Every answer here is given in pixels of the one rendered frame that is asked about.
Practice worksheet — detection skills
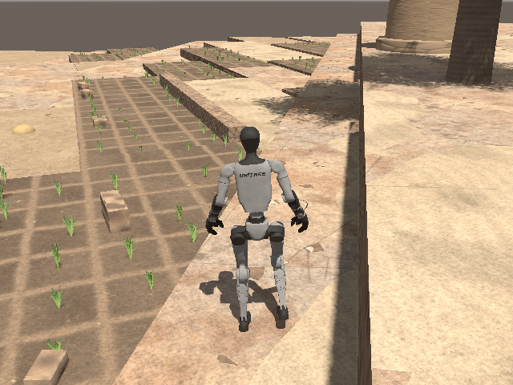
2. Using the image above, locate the right robot upper arm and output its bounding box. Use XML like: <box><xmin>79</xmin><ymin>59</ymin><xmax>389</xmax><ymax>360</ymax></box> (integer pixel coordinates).
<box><xmin>269</xmin><ymin>160</ymin><xmax>295</xmax><ymax>203</ymax></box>

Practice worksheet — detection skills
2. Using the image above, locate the robot right hand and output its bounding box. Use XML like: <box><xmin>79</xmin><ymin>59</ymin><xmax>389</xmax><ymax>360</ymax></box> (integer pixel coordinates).
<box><xmin>291</xmin><ymin>214</ymin><xmax>309</xmax><ymax>233</ymax></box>

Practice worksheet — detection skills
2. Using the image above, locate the humanoid robot head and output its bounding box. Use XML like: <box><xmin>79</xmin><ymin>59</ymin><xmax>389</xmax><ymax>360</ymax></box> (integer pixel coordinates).
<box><xmin>238</xmin><ymin>127</ymin><xmax>265</xmax><ymax>165</ymax></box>

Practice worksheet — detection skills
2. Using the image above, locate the robot left foot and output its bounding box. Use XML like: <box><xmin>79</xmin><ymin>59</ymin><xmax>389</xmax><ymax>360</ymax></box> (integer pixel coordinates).
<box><xmin>239</xmin><ymin>311</ymin><xmax>251</xmax><ymax>332</ymax></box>

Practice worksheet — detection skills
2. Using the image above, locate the robot left hand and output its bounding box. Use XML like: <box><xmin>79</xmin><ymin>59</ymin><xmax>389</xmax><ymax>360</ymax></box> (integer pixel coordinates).
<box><xmin>205</xmin><ymin>218</ymin><xmax>224</xmax><ymax>235</ymax></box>

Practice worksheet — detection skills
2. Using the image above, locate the robot right forearm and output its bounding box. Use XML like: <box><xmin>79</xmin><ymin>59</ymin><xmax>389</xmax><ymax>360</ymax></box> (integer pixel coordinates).
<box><xmin>288</xmin><ymin>190</ymin><xmax>305</xmax><ymax>219</ymax></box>

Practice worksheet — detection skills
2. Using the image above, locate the left robot upper arm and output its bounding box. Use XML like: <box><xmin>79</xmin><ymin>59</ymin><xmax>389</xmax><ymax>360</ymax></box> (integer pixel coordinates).
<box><xmin>215</xmin><ymin>163</ymin><xmax>236</xmax><ymax>207</ymax></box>

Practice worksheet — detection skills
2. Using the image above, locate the robot left forearm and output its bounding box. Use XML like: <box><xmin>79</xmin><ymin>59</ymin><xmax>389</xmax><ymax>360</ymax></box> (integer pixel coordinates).
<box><xmin>208</xmin><ymin>194</ymin><xmax>223</xmax><ymax>222</ymax></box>

